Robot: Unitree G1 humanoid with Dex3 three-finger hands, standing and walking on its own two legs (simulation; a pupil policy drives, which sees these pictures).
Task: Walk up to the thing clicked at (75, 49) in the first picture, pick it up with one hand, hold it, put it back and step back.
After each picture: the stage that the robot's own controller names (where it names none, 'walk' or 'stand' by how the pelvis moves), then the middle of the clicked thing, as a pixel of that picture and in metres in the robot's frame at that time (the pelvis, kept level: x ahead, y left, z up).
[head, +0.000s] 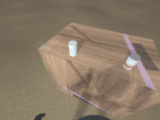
stand; (72, 48) +0.57 +0.16 +0.07
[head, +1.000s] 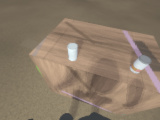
stand; (72, 52) +0.48 +0.13 +0.09
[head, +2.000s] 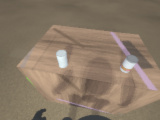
stand; (62, 59) +0.43 +0.20 +0.08
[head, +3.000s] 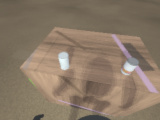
stand; (64, 61) +0.43 +0.19 +0.07
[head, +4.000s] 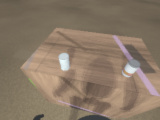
stand; (64, 62) +0.42 +0.18 +0.07
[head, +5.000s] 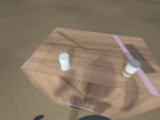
stand; (64, 62) +0.42 +0.18 +0.07
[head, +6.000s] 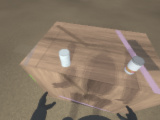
rise first; (65, 58) +0.43 +0.18 +0.08
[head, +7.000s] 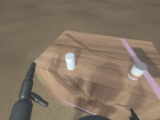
go down; (70, 61) +0.43 +0.18 +0.08
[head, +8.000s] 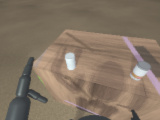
go down; (70, 61) +0.43 +0.17 +0.08
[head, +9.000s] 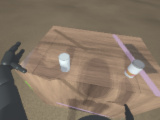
go down; (64, 62) +0.41 +0.16 +0.09
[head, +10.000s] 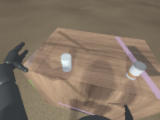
approach; (66, 62) +0.41 +0.16 +0.09
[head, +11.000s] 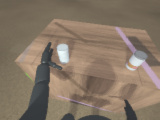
close in; (63, 54) +0.44 +0.17 +0.12
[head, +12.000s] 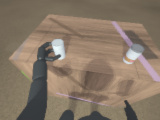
lift; (59, 49) +0.46 +0.18 +0.13
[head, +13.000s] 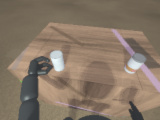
lift; (58, 61) +0.38 +0.19 +0.13
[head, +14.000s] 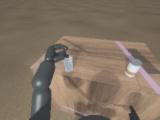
lift; (68, 63) +0.43 +0.18 +0.10
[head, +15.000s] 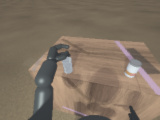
close; (67, 65) +0.42 +0.18 +0.10
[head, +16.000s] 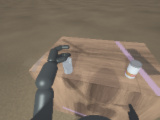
stand; (67, 65) +0.42 +0.17 +0.09
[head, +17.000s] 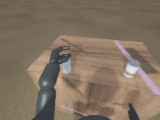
stand; (66, 65) +0.42 +0.18 +0.09
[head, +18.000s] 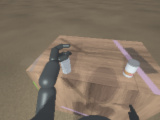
crouch; (65, 65) +0.42 +0.18 +0.09
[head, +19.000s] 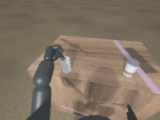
crouch; (66, 64) +0.42 +0.18 +0.09
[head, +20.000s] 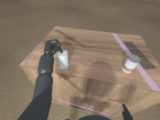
lower; (63, 59) +0.43 +0.18 +0.10
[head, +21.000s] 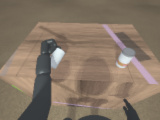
lower; (55, 58) +0.43 +0.18 +0.11
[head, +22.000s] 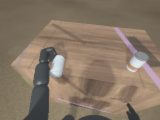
lower; (57, 66) +0.36 +0.19 +0.11
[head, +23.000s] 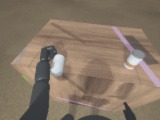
lower; (57, 65) +0.37 +0.19 +0.10
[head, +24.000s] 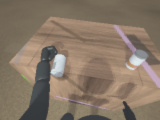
lower; (58, 65) +0.36 +0.18 +0.10
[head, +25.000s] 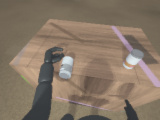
open; (66, 67) +0.36 +0.13 +0.10
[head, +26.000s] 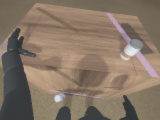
sink last; (59, 97) +0.29 +0.19 -0.47
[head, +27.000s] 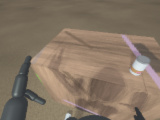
sink last; (67, 119) +0.21 +0.24 -0.70
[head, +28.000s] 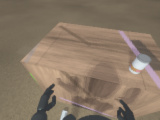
stand; (63, 116) +0.20 +0.23 -0.70
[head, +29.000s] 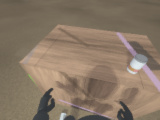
stand; (62, 119) +0.20 +0.24 -0.69
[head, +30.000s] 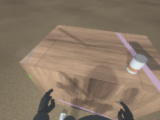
stand; (62, 119) +0.20 +0.24 -0.69
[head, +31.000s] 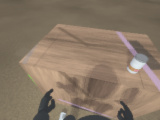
stand; (62, 118) +0.20 +0.24 -0.69
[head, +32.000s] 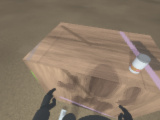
stand; (62, 115) +0.21 +0.24 -0.70
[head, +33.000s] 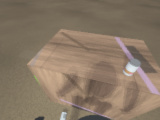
walk; (63, 118) +0.22 +0.24 -0.75
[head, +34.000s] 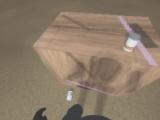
walk; (69, 95) +0.37 +0.25 -0.73
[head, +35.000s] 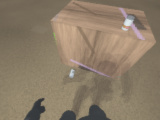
walk; (72, 73) +0.72 +0.20 -0.72
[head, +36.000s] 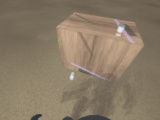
stand; (72, 76) +0.82 +0.23 -0.73
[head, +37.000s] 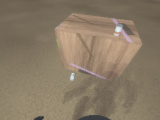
stand; (72, 76) +0.81 +0.23 -0.75
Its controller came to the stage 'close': yes
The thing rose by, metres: 0.01
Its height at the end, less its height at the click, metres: -0.82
